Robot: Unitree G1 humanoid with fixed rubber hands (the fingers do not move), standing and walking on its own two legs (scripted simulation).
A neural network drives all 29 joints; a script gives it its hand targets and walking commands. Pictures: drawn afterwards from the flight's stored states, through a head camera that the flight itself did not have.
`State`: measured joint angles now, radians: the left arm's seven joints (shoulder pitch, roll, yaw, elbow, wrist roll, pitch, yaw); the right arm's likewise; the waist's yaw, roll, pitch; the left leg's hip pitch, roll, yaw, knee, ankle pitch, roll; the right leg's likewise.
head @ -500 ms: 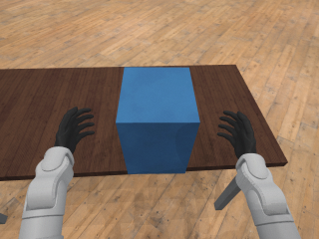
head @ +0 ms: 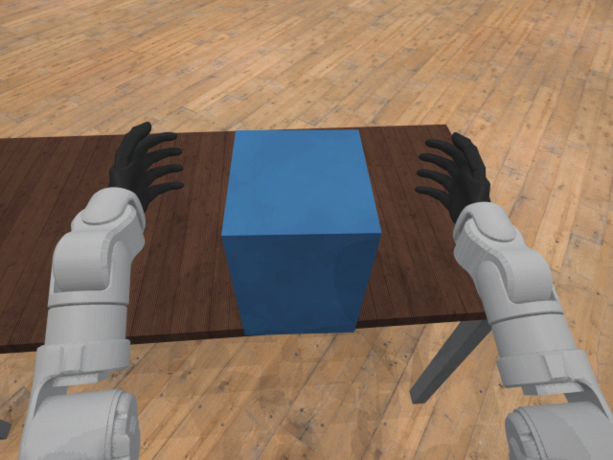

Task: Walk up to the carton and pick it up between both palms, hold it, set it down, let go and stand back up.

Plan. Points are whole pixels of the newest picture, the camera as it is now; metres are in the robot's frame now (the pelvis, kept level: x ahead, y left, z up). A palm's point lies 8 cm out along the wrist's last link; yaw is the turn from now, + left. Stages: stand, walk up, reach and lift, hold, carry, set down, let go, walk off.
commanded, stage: reach and lift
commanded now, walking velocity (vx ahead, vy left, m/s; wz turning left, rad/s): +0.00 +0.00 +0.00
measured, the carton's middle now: (298, 238) +0.43 +0.05 +0.02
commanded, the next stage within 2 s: none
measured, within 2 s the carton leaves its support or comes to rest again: neither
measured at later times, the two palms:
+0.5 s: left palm (140, 137) +0.42 +0.23 +0.20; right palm (461, 151) +0.44 -0.15 +0.19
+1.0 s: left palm (171, 207) +0.41 +0.22 +0.10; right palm (421, 214) +0.42 -0.13 +0.09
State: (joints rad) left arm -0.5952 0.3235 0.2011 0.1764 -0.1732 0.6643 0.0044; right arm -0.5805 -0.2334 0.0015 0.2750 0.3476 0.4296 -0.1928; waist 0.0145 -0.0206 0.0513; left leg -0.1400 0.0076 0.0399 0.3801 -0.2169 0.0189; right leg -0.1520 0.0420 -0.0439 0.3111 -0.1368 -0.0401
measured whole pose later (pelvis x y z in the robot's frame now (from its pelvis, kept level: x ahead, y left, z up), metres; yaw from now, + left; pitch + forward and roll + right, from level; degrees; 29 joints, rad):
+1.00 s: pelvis +0.00 +0.00 +0.00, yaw +1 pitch +6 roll -1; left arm -0.83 0.24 0.15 0.97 -0.08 0.08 0.03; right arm -0.78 -0.09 -0.09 0.91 0.15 0.08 -0.18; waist 0.02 -0.02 -0.04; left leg -0.31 0.01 0.01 0.43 -0.22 0.02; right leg -0.31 0.04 -0.06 0.35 -0.15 -0.04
